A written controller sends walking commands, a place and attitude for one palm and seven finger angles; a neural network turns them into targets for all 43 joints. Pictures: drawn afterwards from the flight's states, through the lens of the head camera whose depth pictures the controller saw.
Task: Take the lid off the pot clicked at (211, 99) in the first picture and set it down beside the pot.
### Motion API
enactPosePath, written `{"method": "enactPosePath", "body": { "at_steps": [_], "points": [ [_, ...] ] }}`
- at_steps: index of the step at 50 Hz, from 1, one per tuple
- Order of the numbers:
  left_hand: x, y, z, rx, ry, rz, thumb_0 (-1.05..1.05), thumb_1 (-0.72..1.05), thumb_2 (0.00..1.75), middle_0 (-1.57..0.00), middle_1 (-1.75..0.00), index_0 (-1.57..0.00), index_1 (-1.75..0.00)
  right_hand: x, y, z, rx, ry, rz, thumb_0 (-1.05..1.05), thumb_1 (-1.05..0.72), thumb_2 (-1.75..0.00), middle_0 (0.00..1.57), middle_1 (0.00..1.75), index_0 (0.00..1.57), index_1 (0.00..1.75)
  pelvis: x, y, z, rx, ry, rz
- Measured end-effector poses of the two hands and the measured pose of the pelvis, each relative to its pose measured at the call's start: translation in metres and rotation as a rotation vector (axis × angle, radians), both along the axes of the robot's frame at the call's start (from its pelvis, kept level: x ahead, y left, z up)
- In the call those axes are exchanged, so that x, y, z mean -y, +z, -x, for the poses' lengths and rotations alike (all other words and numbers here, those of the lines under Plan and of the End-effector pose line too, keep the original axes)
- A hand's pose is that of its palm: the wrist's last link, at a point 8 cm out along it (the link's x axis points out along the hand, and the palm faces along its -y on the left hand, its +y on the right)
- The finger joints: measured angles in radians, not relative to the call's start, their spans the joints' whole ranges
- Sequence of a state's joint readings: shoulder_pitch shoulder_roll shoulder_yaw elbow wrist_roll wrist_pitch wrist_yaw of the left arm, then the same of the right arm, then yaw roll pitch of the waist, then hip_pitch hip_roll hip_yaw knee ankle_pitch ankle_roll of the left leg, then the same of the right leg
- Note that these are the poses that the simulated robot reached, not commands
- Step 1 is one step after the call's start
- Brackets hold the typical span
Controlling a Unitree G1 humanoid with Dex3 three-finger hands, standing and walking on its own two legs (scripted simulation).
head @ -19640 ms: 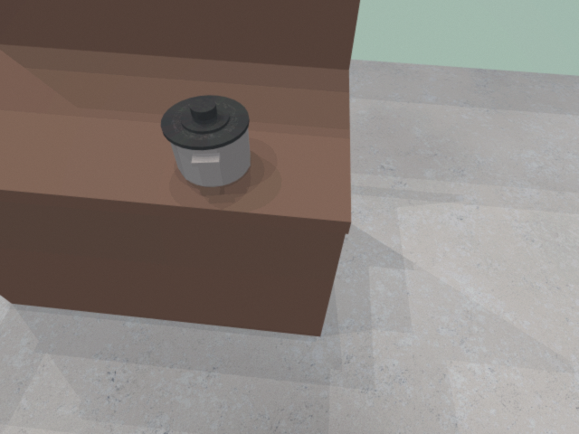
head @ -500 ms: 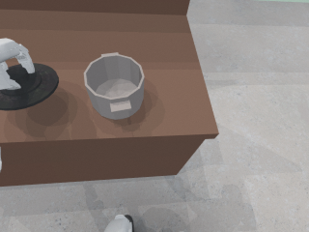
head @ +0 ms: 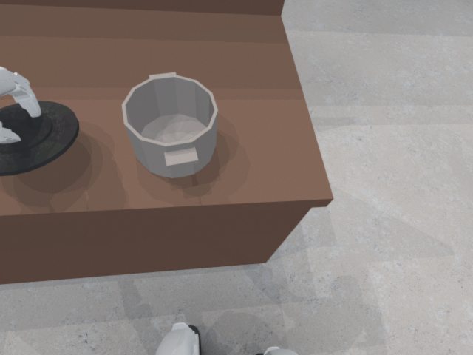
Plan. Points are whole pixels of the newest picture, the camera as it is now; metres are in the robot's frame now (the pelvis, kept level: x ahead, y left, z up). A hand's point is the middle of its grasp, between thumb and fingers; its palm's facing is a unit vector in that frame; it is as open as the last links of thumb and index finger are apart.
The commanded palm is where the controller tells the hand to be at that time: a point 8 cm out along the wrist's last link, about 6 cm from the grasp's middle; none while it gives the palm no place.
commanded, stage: lower the lid onto the table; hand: left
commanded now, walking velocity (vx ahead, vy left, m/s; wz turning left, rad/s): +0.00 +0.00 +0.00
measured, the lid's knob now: (13, 122) +0.49 +0.35 +0.06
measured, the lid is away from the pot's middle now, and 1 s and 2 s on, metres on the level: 0.25 0.24 0.25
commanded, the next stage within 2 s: open the fingers wide in 1.22 s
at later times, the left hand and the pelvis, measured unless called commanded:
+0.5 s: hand (18, 131) +0.47 +0.34 +0.05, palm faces -0.48 -0.14 -0.87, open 8.2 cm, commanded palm +0.53 +0.33 +0.12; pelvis -0.01 +0.01 -0.01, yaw -1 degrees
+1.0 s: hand (27, 135) +0.48 +0.34 +0.03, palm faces -0.48 -0.15 -0.87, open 8.2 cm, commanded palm +0.54 +0.32 +0.09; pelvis -0.02 +0.02 -0.02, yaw -1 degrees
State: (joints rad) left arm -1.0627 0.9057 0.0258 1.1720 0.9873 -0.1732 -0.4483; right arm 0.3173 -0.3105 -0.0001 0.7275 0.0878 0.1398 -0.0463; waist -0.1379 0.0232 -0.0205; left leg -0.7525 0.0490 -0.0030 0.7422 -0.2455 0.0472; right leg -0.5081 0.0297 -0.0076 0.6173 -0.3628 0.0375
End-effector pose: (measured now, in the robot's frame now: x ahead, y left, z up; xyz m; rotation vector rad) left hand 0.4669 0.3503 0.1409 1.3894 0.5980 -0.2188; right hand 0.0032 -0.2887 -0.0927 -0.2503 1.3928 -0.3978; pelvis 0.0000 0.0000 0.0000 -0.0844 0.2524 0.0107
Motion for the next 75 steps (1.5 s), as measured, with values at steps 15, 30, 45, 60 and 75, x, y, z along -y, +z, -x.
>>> {"method": "enactPosePath", "body": {
  "at_steps": [15, 30, 45, 60, 75],
  "points": [
    [0.01, -0.023, 0.003, -0.024, -0.083, -0.019, -0.03, 0.23, 0.81, -0.63, -0.98, -0.54, -0.93, -0.009, -0.003, 0.013, -0.025, 0.013, 0.024, 0.0, -0.9, -0.9, 0.2, 0.3, 0.2, 0.3, -0.009, -0.004, 0.009, -0.012, 0.004, 0.012],
    [0.005, -0.035, -0.012, 0.003, -0.029, -0.03, -0.03, 0.23, 0.81, -0.63, -0.98, -0.53, -0.93, -0.02, -0.005, 0.039, -0.066, -0.017, 0.02, 0.0, -0.9, -0.9, 0.2, 0.3, 0.2, 0.3, -0.016, -0.011, 0.013, -0.046, -0.008, 0.02],
    [0.009, -0.054, -0.019, 0.001, -0.056, -0.012, -0.03, 0.23, 0.81, -0.63, -0.99, -0.54, -0.94, -0.026, -0.009, 0.047, -0.089, -0.032, 0.032, 0.0, -0.9, -0.9, 0.2, 0.3, 0.2, 0.3, -0.018, -0.019, 0.013, -0.076, -0.011, 0.032],
    [0.006, -0.063, -0.023, 0.007, -0.009, -0.046, 0.0, 0.2, 0.78, -0.65, -1.02, -0.56, -0.98, -0.028, -0.022, 0.041, -0.078, -0.016, 0.018, 0.0, -0.9, -0.9, 0.2, 0.3, 0.2, 0.3, -0.016, -0.03, 0.02, -0.108, -0.005, 0.037],
    [0.008, -0.064, -0.005, 0.057, -0.025, -0.058, -0.02, 0.24, 0.81, -0.62, -1.02, -0.51, -0.96, -0.028, -0.034, 0.033, -0.085, -0.017, -0.034, 0.0, -0.9, -0.9, 0.2, 0.3, 0.2, 0.3, -0.009, -0.033, 0.019, -0.1, -0.007, 0.027]
  ]
}}
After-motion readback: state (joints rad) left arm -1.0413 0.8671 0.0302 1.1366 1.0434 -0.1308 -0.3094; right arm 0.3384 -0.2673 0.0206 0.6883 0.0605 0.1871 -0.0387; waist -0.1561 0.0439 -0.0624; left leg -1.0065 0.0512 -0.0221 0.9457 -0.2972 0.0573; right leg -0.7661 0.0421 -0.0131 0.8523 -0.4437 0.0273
